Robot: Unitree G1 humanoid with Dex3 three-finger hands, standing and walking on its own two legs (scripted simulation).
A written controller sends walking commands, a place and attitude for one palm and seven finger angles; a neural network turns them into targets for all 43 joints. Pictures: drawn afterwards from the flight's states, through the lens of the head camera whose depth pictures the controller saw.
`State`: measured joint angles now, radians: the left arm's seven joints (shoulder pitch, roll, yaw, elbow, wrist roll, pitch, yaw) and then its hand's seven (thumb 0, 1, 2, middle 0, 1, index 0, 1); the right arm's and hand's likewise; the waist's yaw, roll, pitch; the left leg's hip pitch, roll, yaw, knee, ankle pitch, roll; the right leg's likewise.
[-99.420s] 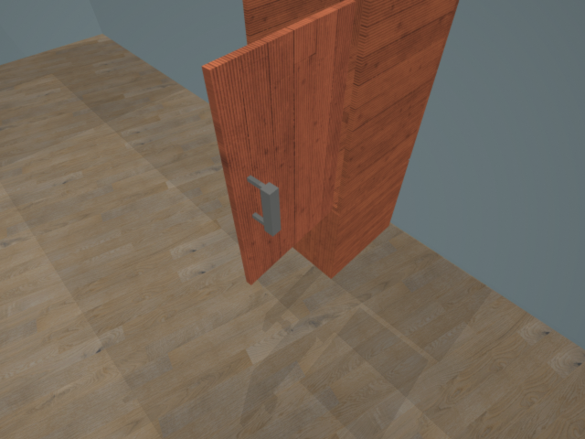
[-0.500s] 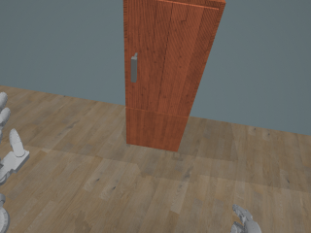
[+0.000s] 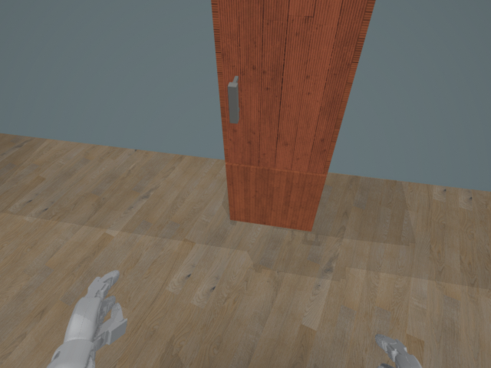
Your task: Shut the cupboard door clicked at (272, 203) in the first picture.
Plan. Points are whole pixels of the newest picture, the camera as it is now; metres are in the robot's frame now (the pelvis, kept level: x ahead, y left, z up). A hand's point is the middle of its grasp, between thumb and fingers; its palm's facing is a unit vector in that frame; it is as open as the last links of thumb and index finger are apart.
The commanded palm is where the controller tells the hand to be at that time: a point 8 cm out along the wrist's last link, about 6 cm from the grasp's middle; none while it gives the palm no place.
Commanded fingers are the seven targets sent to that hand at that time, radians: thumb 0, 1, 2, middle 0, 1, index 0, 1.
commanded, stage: let the arm hang, fingers relaxed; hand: left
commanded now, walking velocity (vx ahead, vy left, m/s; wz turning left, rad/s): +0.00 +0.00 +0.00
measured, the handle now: (235, 99) +0.85 +0.05 -0.02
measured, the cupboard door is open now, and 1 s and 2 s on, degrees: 0 0 0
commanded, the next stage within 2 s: look to check the result in 0.96 s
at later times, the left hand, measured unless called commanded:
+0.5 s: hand out of the picture +0.00 +0.22 -0.15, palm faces +0.02 -0.97 -0.24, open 7.3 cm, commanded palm none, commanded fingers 0.00 0.90 0.90 -0.20 -0.30 -0.20 -0.30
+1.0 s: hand out of the picture -0.03 +0.18 -0.15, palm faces +0.03 -0.99 -0.15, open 7.4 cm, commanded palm none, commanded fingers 0.00 0.90 0.90 -0.20 -0.30 -0.20 -0.30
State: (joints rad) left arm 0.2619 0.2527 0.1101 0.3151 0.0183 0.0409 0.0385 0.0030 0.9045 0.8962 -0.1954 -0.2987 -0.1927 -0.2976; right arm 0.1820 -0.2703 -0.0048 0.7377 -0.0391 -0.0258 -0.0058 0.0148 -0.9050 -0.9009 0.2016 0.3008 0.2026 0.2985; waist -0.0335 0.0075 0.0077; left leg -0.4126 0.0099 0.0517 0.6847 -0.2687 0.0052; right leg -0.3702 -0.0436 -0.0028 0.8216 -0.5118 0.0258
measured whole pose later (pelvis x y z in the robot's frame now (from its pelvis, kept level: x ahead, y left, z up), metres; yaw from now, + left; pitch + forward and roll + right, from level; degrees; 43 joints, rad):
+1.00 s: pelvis +0.00 +0.02 +0.03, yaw -1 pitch -2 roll +0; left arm 0.35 0.12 0.01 1.14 0.02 0.00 0.03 0.00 0.91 0.89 -0.20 -0.30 -0.20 -0.30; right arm 0.31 -0.13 -0.01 1.10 -0.01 0.01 -0.03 0.01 -0.91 -0.90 0.20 0.30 0.20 0.30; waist -0.01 0.00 0.02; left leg -0.23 0.00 0.06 0.41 -0.14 0.03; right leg -0.16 -0.03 0.01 0.43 -0.23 0.03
